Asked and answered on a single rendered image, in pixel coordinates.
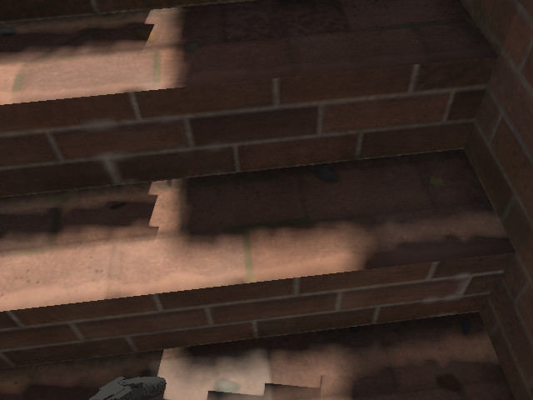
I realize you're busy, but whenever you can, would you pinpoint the left robot hand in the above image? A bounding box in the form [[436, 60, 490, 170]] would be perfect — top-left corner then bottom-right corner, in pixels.
[[89, 377, 167, 400]]

